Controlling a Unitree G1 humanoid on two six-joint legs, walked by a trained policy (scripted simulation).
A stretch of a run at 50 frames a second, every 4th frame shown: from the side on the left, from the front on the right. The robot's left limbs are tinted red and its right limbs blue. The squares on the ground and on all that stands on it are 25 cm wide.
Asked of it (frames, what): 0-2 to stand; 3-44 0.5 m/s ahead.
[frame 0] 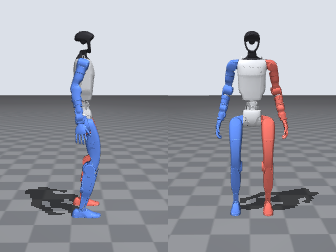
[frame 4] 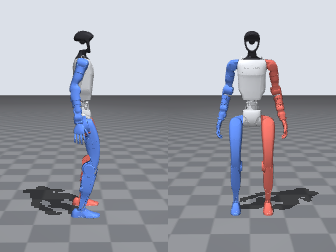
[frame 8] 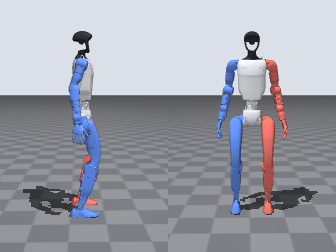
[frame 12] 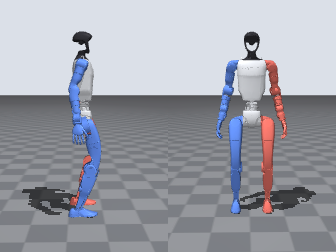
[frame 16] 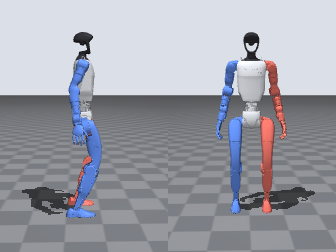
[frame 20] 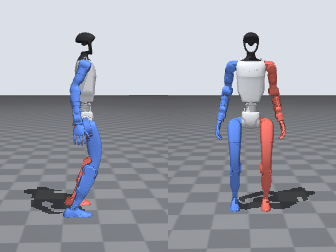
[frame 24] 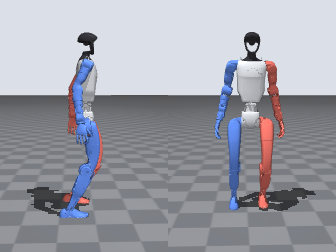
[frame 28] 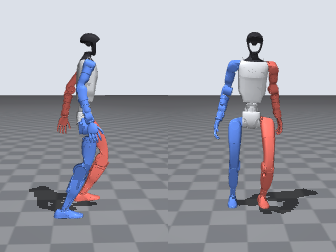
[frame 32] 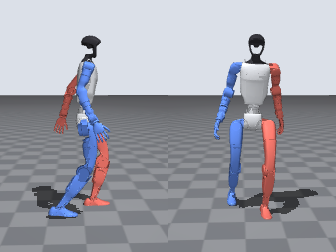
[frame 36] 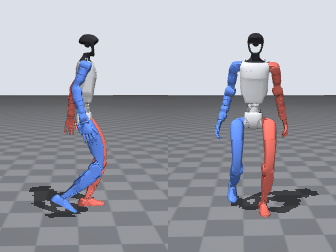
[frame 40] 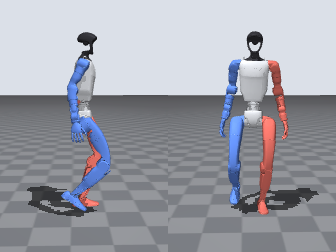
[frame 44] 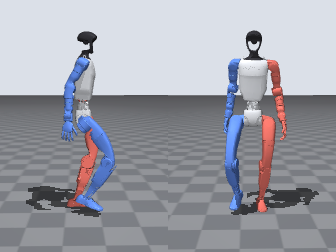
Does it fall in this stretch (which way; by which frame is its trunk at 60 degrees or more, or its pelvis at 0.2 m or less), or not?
no
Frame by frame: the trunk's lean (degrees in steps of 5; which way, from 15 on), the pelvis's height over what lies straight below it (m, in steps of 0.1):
0: 0, 0.8
4: 0, 0.8
8: 0, 0.8
12: 0, 0.8
16: 0, 0.8
20: 0, 0.8
24: 0, 0.8
28: 5, 0.8
32: 5, 0.7
36: 5, 0.8
40: 5, 0.8
44: 5, 0.8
